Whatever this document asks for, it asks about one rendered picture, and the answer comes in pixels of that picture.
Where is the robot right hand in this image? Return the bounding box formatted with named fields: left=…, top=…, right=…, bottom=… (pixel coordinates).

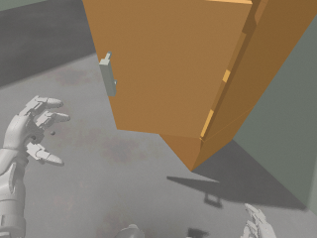
left=240, top=203, right=277, bottom=238

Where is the robot left hand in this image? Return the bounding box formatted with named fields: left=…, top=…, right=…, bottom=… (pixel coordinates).
left=3, top=95, right=71, bottom=167

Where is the left robot forearm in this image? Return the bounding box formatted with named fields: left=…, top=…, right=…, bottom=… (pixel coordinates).
left=0, top=148, right=29, bottom=238

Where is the left robot thigh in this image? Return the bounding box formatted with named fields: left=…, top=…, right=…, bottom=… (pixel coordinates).
left=114, top=227, right=145, bottom=238

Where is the robot left shin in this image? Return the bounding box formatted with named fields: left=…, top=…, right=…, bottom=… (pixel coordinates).
left=129, top=224, right=139, bottom=229

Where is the handle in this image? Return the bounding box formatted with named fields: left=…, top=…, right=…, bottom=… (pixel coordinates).
left=99, top=51, right=118, bottom=97

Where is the cupboard door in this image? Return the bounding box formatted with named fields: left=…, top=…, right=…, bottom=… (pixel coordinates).
left=82, top=0, right=253, bottom=139

